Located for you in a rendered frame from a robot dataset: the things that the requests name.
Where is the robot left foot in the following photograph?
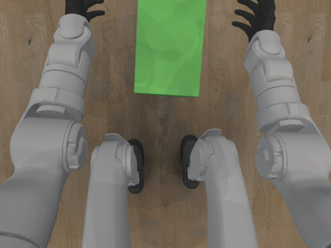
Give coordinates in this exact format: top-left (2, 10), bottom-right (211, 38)
top-left (127, 139), bottom-right (144, 194)

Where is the robot left shin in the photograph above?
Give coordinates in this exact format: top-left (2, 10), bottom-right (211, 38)
top-left (91, 133), bottom-right (140, 187)

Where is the robot right forearm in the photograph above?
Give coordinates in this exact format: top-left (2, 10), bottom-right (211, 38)
top-left (244, 30), bottom-right (331, 171)

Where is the robot left forearm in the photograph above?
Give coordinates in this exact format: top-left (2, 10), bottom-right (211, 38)
top-left (10, 13), bottom-right (96, 165)

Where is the right robot hand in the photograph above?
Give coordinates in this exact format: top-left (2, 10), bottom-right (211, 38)
top-left (232, 0), bottom-right (276, 42)

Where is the robot left upper arm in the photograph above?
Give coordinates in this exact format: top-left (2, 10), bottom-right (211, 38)
top-left (0, 117), bottom-right (88, 248)

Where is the robot right upper arm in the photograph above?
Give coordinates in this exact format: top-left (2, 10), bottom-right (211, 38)
top-left (255, 132), bottom-right (331, 248)

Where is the carton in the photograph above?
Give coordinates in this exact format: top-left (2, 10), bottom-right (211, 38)
top-left (134, 0), bottom-right (206, 97)

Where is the left robot hand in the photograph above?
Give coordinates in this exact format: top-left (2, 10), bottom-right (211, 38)
top-left (65, 0), bottom-right (105, 22)

